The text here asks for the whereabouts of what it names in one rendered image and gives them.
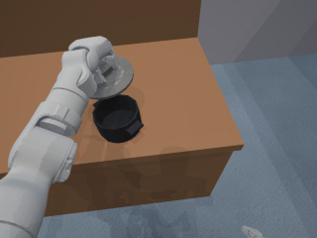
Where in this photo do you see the table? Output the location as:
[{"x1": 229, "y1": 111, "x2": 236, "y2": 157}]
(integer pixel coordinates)
[{"x1": 0, "y1": 0, "x2": 245, "y2": 217}]

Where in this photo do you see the robot right hand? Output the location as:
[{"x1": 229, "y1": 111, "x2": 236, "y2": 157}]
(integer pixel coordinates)
[{"x1": 241, "y1": 225, "x2": 264, "y2": 238}]

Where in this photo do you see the knob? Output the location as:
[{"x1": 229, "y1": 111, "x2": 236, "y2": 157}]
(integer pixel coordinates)
[{"x1": 98, "y1": 60, "x2": 113, "y2": 77}]

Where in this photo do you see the robot left hand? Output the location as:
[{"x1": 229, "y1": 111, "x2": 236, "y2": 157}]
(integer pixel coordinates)
[{"x1": 68, "y1": 36, "x2": 117, "y2": 84}]

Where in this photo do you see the left robot upper arm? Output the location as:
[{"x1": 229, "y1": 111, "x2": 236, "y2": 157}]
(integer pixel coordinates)
[{"x1": 0, "y1": 126, "x2": 78, "y2": 238}]

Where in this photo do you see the pot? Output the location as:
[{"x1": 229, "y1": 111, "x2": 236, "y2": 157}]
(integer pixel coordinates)
[{"x1": 92, "y1": 94, "x2": 144, "y2": 144}]

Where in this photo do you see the lid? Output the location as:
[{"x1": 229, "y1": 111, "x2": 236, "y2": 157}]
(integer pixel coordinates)
[{"x1": 90, "y1": 55, "x2": 134, "y2": 100}]

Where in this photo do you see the left robot forearm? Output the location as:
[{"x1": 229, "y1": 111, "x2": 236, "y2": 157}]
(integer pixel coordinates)
[{"x1": 8, "y1": 44, "x2": 99, "y2": 171}]

